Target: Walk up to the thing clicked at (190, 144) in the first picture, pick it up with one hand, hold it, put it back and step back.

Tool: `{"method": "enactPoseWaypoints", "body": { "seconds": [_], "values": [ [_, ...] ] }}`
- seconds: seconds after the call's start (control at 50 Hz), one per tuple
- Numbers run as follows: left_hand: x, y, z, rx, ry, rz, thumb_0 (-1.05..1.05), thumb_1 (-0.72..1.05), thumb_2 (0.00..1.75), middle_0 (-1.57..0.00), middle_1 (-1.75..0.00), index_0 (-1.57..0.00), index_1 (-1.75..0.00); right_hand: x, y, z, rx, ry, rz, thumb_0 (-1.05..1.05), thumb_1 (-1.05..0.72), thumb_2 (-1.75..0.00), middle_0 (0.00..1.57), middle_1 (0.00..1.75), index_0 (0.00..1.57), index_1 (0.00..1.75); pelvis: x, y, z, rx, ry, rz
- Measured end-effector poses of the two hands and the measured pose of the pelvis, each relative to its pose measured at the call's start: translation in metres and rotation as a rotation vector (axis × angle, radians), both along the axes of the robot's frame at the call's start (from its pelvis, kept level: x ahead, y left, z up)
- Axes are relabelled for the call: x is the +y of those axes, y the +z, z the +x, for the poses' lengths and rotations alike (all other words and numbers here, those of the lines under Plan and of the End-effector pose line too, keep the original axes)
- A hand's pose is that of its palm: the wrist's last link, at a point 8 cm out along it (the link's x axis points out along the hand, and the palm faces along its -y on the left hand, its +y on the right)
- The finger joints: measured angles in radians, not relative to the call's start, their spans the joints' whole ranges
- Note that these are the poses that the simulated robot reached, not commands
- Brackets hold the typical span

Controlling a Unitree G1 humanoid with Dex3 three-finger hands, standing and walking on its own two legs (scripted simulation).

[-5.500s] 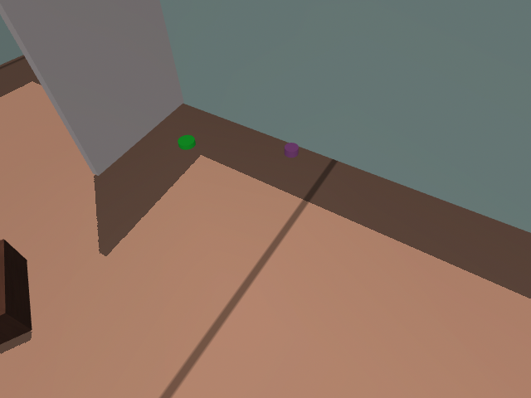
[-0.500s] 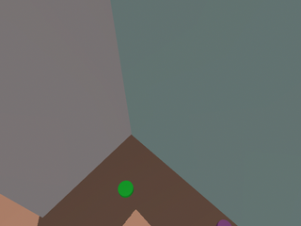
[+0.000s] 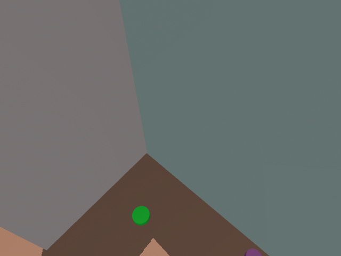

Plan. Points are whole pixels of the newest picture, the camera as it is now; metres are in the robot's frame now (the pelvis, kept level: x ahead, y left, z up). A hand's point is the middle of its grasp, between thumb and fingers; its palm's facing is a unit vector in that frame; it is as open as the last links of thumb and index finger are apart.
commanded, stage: walk up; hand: left
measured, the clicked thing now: (141, 215) +0.49 +0.22 -0.77
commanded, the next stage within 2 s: none
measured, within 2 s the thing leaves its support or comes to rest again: neither
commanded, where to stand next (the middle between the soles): +0.10 +0.01 m, yaw +0 degrees
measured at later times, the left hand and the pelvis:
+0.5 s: hand out of the picture +0.08 +0.26 -0.15, palm faces -0.03 -0.94 -0.33, open 7.4 cm; pelvis +0.01 +0.00 +0.00, yaw +0 degrees
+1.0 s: hand out of the picture +0.17 +0.30 -0.18, palm faces -0.05 -0.94 -0.35, open 7.4 cm; pelvis +0.07 +0.03 -0.01, yaw +0 degrees
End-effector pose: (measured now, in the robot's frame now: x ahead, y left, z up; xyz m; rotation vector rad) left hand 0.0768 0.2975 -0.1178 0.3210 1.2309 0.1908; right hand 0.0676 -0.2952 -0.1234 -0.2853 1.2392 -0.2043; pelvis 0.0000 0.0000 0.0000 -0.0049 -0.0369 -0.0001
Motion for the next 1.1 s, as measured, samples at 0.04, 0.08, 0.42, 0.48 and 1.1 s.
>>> {"method": "enactPoseWaypoints", "body": {
  "seconds": [0.04,0.08,0.42,0.48,1.1],
  "values": [
    [0.000,0.000,-0.002,0.004,0.005,0.001,0.01,0.90,0.89,-0.20,-0.30,-0.20,-0.30,0.000,0.000,0.001,-0.001,0.002,0.001,0.00,-0.90,-0.90,0.20,0.30,0.20,0.30,0.000,0.000,0.001,-0.001,0.000,0.001],
    [0.000,0.000,-0.004,0.007,0.010,0.001,0.01,0.90,0.89,-0.20,-0.30,-0.20,-0.30,0.000,0.000,0.003,-0.003,0.004,0.002,0.00,-0.90,-0.90,0.20,0.30,0.20,0.30,-0.001,0.000,0.001,-0.002,0.000,0.001],
    [-0.003,-0.003,-0.003,0.001,0.010,-0.013,0.01,0.90,0.89,-0.20,-0.30,-0.20,-0.30,-0.001,0.004,0.011,-0.015,0.011,-0.005,0.00,-0.90,-0.90,0.20,0.30,0.20,0.30,-0.001,0.000,0.005,-0.004,0.001,0.000],
    [0.000,0.000,-0.003,-0.010,-0.002,-0.013,0.01,0.90,0.89,-0.20,-0.30,-0.20,-0.30,-0.004,0.007,0.010,-0.014,0.014,-0.003,0.00,-0.90,-0.90,0.20,0.30,0.21,0.30,0.001,0.001,0.011,0.005,-0.001,0.000],
    [0.023,-0.026,0.105,0.000,-0.044,0.032,0.00,0.90,0.89,-0.20,-0.30,-0.20,-0.30,-0.014,-0.007,0.114,-0.086,0.012,-0.118,0.00,-0.90,-0.90,0.20,0.30,0.21,0.30,0.012,-0.029,0.077,0.018,-0.034,0.007]
  ]
}}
